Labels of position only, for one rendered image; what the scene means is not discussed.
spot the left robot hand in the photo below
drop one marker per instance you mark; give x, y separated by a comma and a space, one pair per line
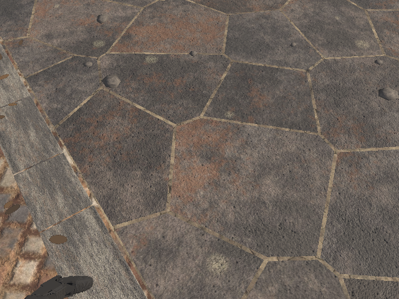
59, 288

